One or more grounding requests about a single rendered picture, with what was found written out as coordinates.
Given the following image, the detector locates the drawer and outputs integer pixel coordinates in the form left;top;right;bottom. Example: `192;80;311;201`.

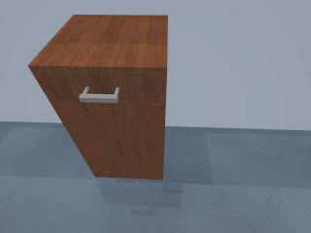
38;70;161;103

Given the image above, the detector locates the handle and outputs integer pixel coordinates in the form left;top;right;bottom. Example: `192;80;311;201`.
79;86;120;103

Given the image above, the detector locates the cabinet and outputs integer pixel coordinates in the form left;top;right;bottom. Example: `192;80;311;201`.
27;15;168;180

